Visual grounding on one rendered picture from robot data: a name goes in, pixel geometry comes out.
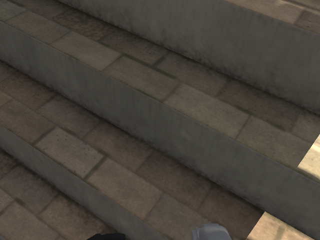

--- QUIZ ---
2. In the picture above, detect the right robot thigh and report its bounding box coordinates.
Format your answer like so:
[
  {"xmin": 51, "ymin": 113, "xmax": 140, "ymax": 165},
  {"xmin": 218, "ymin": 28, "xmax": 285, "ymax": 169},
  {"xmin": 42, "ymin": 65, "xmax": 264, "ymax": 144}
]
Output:
[{"xmin": 190, "ymin": 223, "xmax": 232, "ymax": 240}]

